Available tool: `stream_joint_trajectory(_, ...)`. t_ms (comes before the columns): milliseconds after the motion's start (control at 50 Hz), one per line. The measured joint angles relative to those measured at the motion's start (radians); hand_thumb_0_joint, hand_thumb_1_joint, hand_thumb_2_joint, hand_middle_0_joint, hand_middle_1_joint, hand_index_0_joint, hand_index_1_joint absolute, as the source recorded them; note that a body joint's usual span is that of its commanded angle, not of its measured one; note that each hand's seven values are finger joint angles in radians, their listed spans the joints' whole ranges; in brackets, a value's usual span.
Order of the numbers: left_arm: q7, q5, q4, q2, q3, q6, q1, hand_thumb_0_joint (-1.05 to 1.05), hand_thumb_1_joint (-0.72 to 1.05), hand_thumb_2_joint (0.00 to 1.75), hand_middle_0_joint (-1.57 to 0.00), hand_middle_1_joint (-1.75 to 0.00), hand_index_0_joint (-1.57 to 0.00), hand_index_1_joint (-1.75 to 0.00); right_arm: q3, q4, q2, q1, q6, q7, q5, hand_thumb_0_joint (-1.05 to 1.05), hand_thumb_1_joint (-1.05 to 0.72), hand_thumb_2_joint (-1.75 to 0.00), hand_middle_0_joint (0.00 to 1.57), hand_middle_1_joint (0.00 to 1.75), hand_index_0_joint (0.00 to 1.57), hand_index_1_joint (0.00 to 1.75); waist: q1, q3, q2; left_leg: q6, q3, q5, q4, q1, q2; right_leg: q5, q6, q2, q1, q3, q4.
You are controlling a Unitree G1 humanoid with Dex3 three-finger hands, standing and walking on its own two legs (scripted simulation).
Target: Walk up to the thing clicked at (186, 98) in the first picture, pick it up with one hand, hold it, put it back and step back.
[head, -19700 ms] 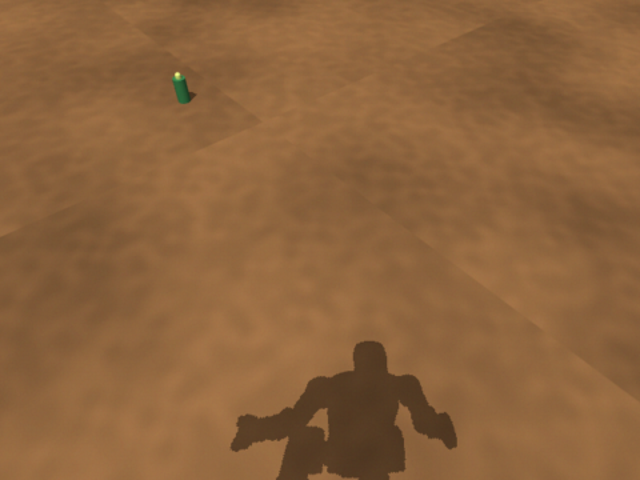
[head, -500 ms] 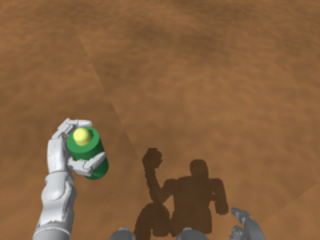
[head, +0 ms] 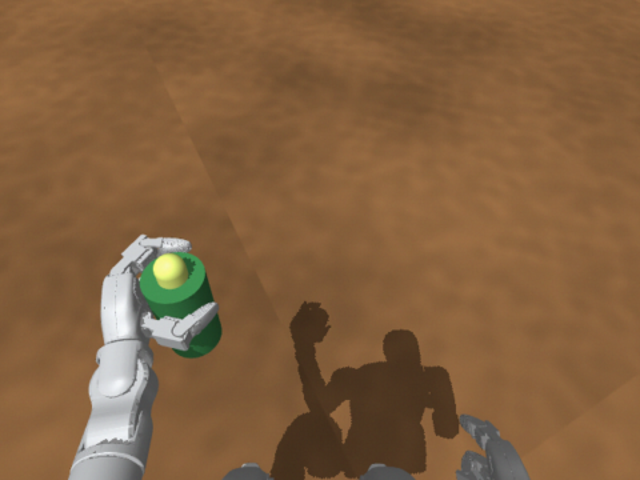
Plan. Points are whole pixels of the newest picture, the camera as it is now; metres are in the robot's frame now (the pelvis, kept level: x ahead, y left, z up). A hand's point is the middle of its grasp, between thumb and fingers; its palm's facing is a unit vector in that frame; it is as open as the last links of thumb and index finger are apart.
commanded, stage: hold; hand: left
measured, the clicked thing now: (183, 301) +0.33 +0.17 +0.02
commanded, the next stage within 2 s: none
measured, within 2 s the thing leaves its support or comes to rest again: neither
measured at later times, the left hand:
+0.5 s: hand (177, 295) +0.32 +0.17 +0.04, palm faces +0.20 -0.98 -0.01, open 10.4 cm
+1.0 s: hand (176, 295) +0.32 +0.17 +0.05, palm faces +0.20 -0.98 -0.01, open 10.4 cm
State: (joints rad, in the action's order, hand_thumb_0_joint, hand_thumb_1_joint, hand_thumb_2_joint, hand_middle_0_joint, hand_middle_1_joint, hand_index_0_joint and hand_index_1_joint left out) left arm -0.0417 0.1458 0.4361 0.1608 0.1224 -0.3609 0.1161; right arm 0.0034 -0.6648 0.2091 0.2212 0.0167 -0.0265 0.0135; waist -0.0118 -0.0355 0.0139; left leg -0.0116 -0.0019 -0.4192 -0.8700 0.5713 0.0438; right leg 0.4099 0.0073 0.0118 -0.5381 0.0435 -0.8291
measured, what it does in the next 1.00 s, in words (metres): stands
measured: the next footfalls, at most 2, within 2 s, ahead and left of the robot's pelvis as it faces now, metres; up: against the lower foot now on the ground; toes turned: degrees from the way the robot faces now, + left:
none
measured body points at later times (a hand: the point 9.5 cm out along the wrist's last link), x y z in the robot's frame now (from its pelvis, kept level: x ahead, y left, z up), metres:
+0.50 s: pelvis +0.00 +0.00 +0.00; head +0.04 +0.00 +0.45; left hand +0.31 +0.22 +0.05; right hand +0.13 -0.24 -0.11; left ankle +0.01 +0.12 -0.70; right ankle +0.01 -0.13 -0.70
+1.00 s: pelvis +0.00 +0.00 +0.01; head +0.04 +0.00 +0.45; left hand +0.31 +0.22 +0.05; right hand +0.13 -0.24 -0.11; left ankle +0.01 +0.12 -0.70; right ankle +0.01 -0.13 -0.70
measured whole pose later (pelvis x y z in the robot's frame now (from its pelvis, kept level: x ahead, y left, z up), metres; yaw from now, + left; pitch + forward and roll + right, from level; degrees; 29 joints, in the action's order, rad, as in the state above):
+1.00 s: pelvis +0.00 +0.00 +0.01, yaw +0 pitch +6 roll -1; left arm -0.05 0.15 0.45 0.16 0.13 -0.37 0.11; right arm 0.00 -0.69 0.21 0.23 0.02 -0.03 0.01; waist -0.01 -0.03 0.01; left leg -0.01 0.00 -0.39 -0.83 0.54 0.04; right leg 0.39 0.00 0.01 -0.50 0.04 -0.79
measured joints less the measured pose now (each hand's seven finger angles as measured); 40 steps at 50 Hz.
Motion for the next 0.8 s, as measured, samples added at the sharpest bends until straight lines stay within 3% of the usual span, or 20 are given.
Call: stream_joint_trajectory(800,-0.003,-0.002,0.024,-0.01,0.001,-0.014,0.008,0.02,-0.41,1.1,-0.71,-1.04,-0.67,-1.03,-0.005,-0.018,0.002,-0.003,0.006,0.003,-0.005,0.01,-0.9,-0.9,0.2,0.3,0.2,0.3,-0.002,0.012,-0.003,-0.003,0.002,0.028,0.045,-0.039,-0.002,-0.023,-0.003,0.0,0.034,-0.002,0.034)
